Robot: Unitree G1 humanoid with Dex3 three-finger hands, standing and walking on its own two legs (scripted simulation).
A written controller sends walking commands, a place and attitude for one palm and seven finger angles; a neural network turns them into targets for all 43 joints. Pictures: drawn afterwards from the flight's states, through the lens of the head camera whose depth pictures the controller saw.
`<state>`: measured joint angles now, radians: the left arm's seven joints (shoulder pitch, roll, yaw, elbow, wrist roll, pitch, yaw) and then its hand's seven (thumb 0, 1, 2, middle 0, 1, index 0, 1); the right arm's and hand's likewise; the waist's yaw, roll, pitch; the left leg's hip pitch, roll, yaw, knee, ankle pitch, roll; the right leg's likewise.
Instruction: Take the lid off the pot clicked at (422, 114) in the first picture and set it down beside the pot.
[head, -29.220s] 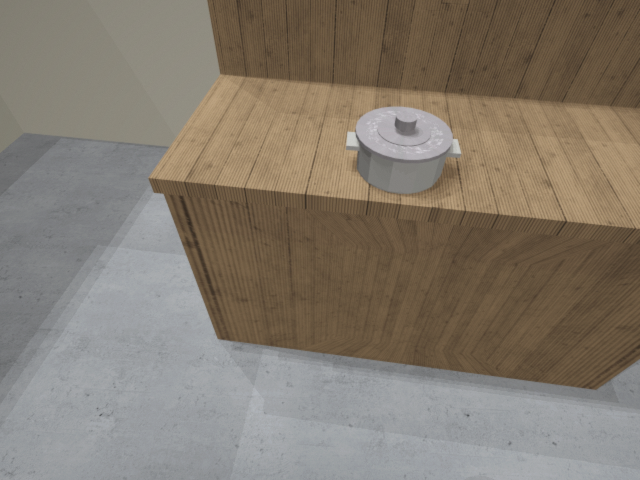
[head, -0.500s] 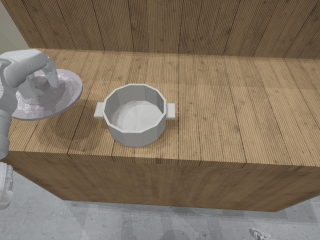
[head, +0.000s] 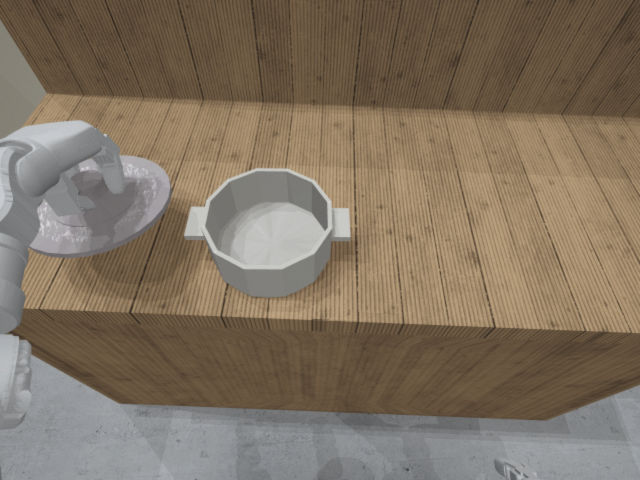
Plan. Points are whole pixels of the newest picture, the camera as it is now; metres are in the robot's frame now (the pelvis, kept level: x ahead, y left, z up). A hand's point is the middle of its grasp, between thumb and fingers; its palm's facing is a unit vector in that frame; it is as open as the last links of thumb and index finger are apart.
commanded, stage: lower the lid onto the table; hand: left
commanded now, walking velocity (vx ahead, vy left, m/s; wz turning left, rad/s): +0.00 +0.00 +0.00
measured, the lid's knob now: (88, 185) +0.46 +0.31 +0.09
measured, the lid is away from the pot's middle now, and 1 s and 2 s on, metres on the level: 0.23 0.23 0.24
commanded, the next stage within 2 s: open the fingers wide in 1.80 s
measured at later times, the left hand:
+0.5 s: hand (90, 208) +0.43 +0.30 +0.08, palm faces -0.47 -0.09 -0.88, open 6.3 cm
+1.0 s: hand (98, 223) +0.43 +0.30 +0.05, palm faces -0.49 -0.09 -0.87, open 6.3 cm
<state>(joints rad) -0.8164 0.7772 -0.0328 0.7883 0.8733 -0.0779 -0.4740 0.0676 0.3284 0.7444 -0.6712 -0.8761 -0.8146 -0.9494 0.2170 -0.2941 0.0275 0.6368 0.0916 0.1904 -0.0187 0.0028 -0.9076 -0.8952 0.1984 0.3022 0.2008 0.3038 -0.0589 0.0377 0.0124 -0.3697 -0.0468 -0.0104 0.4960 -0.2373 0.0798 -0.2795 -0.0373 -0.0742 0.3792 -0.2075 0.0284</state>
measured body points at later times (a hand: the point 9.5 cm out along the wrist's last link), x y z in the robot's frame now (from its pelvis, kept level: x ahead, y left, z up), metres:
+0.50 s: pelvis +0.00 +0.00 +0.00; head +0.07 +0.01 +0.44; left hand +0.45 +0.30 +0.13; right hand +0.07 -0.27 -0.12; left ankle +0.00 +0.07 -0.74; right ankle -0.02 -0.15 -0.74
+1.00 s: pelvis +0.00 +0.00 -0.01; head +0.07 +0.02 +0.44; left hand +0.45 +0.31 +0.10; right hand +0.05 -0.27 -0.13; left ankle +0.00 +0.07 -0.74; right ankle -0.02 -0.15 -0.74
